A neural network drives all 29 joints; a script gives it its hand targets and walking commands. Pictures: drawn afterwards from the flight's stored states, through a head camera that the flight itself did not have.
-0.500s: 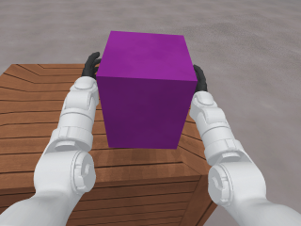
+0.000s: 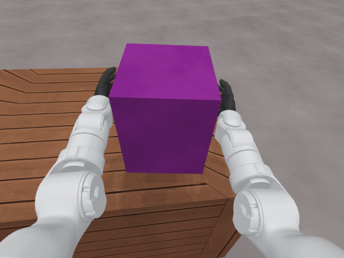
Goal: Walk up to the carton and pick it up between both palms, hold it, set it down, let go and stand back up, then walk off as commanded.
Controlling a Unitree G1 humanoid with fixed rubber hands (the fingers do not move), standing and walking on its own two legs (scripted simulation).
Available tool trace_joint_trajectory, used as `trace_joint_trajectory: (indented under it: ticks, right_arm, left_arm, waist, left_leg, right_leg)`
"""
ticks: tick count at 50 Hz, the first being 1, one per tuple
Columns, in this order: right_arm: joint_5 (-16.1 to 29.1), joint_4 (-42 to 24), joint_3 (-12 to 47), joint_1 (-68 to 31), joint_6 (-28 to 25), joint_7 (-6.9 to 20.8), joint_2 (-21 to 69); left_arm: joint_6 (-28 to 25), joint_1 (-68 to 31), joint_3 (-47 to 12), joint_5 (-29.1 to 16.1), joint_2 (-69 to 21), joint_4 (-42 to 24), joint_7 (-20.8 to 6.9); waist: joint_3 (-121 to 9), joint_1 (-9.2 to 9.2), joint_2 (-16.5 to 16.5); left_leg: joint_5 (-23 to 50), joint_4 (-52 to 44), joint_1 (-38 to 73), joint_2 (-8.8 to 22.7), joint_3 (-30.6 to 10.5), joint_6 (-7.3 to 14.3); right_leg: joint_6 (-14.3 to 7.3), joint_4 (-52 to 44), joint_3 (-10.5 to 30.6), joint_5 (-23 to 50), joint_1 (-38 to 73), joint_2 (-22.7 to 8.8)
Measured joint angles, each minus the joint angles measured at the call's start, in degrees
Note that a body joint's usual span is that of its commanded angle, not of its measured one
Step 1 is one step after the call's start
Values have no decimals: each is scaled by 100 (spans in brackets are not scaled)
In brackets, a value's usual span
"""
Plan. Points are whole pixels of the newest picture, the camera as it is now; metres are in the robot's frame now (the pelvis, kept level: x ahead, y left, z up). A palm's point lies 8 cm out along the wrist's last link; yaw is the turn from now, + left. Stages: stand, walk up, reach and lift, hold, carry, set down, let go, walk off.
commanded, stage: set down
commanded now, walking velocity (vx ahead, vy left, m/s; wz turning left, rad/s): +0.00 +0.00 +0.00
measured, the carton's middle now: (166, 111) +0.44 -0.02 +0.14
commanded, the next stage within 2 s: none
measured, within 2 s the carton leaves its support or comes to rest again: neither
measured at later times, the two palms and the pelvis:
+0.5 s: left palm (99, 103) +0.45 +0.14 +0.16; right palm (217, 118) +0.40 -0.15 +0.14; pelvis +0.01 +0.01 +0.00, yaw +0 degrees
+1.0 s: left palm (99, 107) +0.46 +0.14 +0.14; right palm (213, 121) +0.40 -0.14 +0.12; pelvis +0.02 +0.01 +0.00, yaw +0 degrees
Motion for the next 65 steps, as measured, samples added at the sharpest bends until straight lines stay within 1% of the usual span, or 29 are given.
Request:
trace_joint_trajectory:
  ticks: [7, 11, 15, 19, 26, 47, 59, 65]
  right_arm:
    - [-125, 3, -132, 33, -29, -22, 109]
    - [-189, 3, -190, 37, -156, -40, 156]
    - [-383, 10, -391, 39, -175, -39, 272]
    - [-542, 12, -566, 78, -187, -32, 381]
    - [-717, 12, -720, 161, -342, -13, 464]
    - [-1259, 13, -1196, 202, -443, 13, 741]
    - [-1459, 7, -1372, 286, -521, 13, 870]
    - [-1616, -26, -1562, 333, -555, 13, 992]
  left_arm:
    - [-112, -2, 0, 0, 66, 167, -62]
    - [-236, -3, 0, -3, 91, 187, -91]
    - [-382, -32, 0, -3, 165, 419, -151]
    - [-405, -34, 0, -3, 203, 520, -189]
    - [-570, -37, 0, -3, 209, 654, -206]
    - [-981, -64, 0, -4, 358, 1192, -308]
    - [-1145, -65, 0, -4, 416, 1425, -368]
    - [-1222, -76, 0, -4, 463, 1577, -413]
  waist:
    - [6, 0, 0]
    - [3, 0, 0]
    - [9, -12, 0]
    - [60, -12, 0]
    - [60, -20, 0]
    - [54, -78, -1]
    - [56, -86, -7]
    - [76, -99, -16]
  left_leg:
    - [-21, -4, 0, -8, 0, 11]
    - [-28, -4, 0, -14, 0, 11]
    - [-32, -11, -1, -23, 0, 27]
    - [-32, -13, -1, -35, 0, 32]
    - [-52, -13, -2, -45, 0, 33]
    - [-116, -13, -2, -50, -1, 45]
    - [-155, -13, -3, -59, -1, 56]
    - [-176, -13, -4, -69, -1, 74]
  right_leg:
    - [13, -2, 0, -22, 0, -8]
    - [18, -2, 0, -30, 0, -14]
    - [33, -6, 0, -35, 0, -23]
    - [38, -6, 0, -37, 0, -34]
    - [44, -6, 0, -59, 0, -45]
    - [77, -6, -1, -124, 0, -49]
    - [100, -6, -1, -160, 0, -58]
    - [109, -6, -1, -182, 0, -67]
